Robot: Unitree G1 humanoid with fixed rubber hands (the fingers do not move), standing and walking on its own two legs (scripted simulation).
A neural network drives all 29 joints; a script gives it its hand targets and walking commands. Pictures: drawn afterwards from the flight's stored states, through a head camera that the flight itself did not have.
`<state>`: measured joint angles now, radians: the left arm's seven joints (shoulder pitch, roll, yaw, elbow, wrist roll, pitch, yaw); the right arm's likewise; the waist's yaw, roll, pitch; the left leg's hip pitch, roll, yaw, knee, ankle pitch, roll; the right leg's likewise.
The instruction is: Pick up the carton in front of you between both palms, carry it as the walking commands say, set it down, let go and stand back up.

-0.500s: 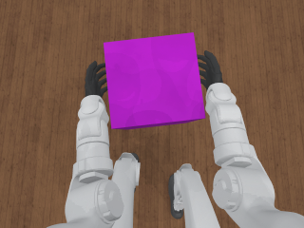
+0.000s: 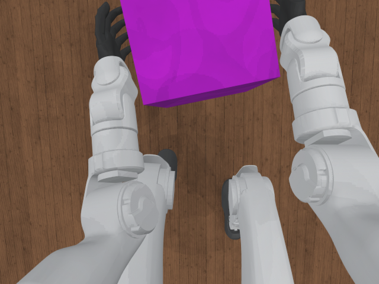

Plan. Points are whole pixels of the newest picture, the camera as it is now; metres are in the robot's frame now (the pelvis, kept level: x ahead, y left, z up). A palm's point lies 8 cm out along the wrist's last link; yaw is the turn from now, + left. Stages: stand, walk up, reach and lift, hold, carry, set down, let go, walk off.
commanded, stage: set down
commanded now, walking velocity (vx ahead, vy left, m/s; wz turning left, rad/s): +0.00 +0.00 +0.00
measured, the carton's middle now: (198, 46) +0.53 +0.04 -0.20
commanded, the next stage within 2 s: none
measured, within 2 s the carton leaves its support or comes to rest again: rests again in 1.56 s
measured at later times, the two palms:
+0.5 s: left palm (126, 48) +0.53 +0.20 -0.23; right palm (262, 27) +0.60 -0.09 -0.25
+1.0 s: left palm (131, 52) +0.53 +0.20 -0.25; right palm (263, 36) +0.59 -0.10 -0.27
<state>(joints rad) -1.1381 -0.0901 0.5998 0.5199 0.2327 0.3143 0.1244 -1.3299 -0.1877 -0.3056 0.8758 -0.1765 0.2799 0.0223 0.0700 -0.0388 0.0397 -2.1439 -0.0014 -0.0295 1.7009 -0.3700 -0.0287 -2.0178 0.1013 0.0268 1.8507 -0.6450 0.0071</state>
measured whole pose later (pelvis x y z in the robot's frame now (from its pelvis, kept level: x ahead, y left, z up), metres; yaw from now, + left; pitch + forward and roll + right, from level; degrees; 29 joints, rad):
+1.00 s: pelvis -0.01 -0.02 -0.09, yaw +2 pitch +42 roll +5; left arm -1.53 0.13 0.68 0.96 0.15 0.23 0.09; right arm -1.68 -0.37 0.00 1.16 -0.05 0.25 0.00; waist 0.13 0.03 0.33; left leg -2.32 0.01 -0.02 2.00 -0.42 -0.08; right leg -2.22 0.13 0.03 2.21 -0.72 -0.03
